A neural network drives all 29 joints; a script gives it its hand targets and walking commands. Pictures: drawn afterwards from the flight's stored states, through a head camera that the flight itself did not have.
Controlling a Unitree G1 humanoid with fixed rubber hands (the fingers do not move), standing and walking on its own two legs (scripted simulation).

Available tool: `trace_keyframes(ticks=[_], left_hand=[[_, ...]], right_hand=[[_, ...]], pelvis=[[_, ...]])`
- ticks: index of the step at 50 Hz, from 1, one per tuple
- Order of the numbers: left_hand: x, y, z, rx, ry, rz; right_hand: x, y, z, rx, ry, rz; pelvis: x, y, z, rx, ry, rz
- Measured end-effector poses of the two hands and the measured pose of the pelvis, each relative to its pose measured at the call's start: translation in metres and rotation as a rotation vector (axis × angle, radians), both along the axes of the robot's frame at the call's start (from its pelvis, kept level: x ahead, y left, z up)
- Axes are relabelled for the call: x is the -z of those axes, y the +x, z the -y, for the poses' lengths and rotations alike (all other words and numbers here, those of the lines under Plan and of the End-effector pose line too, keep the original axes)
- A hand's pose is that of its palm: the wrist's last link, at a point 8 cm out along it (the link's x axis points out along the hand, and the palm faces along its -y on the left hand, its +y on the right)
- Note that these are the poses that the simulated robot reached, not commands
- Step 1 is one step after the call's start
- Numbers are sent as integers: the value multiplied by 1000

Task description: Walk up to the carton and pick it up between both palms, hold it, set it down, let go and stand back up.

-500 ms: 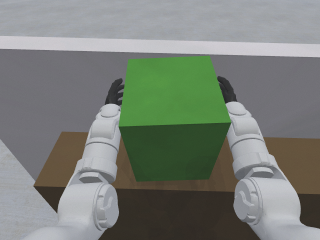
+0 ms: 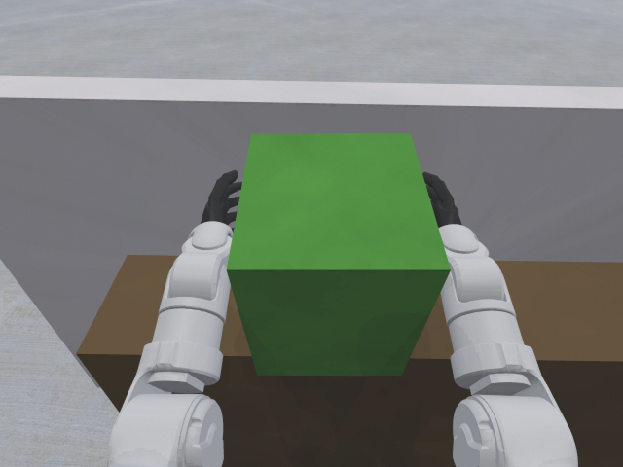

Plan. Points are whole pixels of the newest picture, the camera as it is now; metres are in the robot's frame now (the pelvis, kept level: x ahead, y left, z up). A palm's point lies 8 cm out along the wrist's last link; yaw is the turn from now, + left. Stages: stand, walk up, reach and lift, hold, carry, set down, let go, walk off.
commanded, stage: reach and lift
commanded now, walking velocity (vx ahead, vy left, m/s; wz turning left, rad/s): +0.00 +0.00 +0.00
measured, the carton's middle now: (330, 260) +0.36 +0.00 +0.12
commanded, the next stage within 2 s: hold in 0.52 s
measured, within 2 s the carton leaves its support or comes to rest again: neither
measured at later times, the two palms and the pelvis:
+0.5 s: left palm (221, 229) +0.37 +0.14 +0.16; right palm (453, 237) +0.36 -0.15 +0.16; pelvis +0.00 +0.00 +0.00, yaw -1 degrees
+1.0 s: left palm (214, 234) +0.36 +0.14 +0.16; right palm (448, 239) +0.36 -0.15 +0.17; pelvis +0.02 +0.00 +0.00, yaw -1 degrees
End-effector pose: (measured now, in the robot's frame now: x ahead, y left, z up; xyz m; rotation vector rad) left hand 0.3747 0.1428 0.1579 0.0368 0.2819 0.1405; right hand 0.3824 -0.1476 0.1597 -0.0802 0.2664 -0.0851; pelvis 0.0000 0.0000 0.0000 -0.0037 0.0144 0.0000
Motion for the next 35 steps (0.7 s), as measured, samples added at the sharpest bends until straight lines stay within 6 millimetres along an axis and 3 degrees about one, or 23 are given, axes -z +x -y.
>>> trace_keyframes(ticks=[6, 16, 27, 35], left_hand=[[-3, -5, 4, 13, -6, -4], [10, -11, 7, 22, -17, -18], [-7, -7, 7, 32, -20, 33], [9, -9, 4, 33, -10, -26]], right_hand=[[-3, -9, 4, 13, -9, -5], [10, -18, 7, 19, -7, -19], [-6, -18, 6, 40, -8, 31], [8, -19, 4, 34, -14, -29]], pelvis=[[1, -2, 0, 0, 0, 9], [1, -2, 1, 7, 2, 16], [0, 6, -1, 8, 3, 25], [-1, 15, -2, 13, 3, 43]])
